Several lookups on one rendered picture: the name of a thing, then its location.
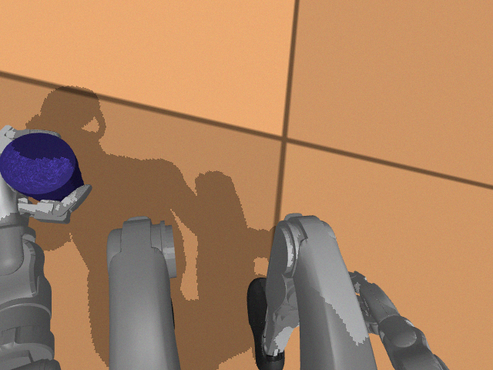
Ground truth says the right robot arm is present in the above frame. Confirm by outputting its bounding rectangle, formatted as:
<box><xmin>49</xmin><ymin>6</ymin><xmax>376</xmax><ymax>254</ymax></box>
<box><xmin>377</xmin><ymin>315</ymin><xmax>449</xmax><ymax>370</ymax></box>

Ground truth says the right robot foot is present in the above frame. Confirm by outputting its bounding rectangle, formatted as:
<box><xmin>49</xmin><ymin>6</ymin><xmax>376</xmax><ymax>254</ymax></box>
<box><xmin>247</xmin><ymin>277</ymin><xmax>285</xmax><ymax>370</ymax></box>

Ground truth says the left robot arm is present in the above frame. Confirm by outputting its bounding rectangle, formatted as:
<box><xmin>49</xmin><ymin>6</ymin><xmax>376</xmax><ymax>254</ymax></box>
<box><xmin>0</xmin><ymin>224</ymin><xmax>61</xmax><ymax>370</ymax></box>

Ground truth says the cup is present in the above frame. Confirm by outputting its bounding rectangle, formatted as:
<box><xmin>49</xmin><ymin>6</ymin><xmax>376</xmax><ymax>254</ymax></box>
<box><xmin>0</xmin><ymin>133</ymin><xmax>84</xmax><ymax>202</ymax></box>

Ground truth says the left robot hand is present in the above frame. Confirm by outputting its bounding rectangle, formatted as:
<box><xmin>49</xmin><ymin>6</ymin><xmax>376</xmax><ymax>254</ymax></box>
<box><xmin>0</xmin><ymin>125</ymin><xmax>92</xmax><ymax>227</ymax></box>

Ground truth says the right robot hand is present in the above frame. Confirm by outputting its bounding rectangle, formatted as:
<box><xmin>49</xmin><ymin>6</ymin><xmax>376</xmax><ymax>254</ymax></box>
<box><xmin>348</xmin><ymin>271</ymin><xmax>400</xmax><ymax>335</ymax></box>

